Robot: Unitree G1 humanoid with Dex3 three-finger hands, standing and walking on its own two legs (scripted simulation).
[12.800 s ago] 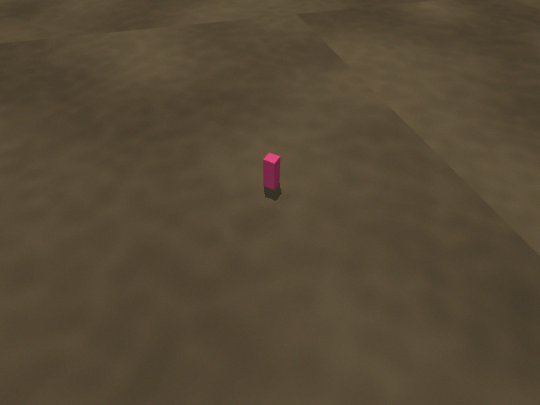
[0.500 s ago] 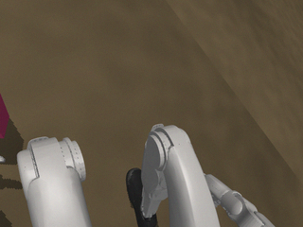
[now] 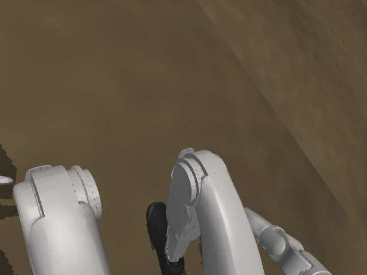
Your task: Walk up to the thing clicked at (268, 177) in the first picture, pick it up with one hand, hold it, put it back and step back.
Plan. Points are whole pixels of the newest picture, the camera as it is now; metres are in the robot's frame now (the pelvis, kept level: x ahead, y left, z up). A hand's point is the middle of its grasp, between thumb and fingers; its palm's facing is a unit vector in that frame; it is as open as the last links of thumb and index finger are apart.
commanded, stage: rest palm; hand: left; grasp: from the side
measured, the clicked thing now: out of the picture +0.40 +0.31 -0.19
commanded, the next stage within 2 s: close in 0.12 s
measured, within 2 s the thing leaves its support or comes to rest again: leaves its support in 1.82 s
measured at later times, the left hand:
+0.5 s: hand out of the picture +0.38 +0.31 -0.17, palm faces +0.44 -0.90 +0.01, open 12.7 cm
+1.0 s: hand out of the picture +0.39 +0.31 -0.17, palm faces +0.44 -0.90 +0.02, open 11.7 cm
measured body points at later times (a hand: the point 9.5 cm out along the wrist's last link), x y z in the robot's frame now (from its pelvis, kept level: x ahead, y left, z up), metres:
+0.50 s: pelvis +0.00 +0.00 +0.00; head +0.20 +0.21 +0.34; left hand +0.35 +0.36 -0.17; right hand +0.20 -0.22 -0.03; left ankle +0.08 +0.13 -0.24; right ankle +0.13 -0.13 -0.24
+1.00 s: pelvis +0.00 +0.00 +0.00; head +0.21 +0.21 +0.34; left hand +0.36 +0.36 -0.17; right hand +0.19 -0.23 -0.03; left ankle +0.08 +0.13 -0.24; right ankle +0.13 -0.13 -0.24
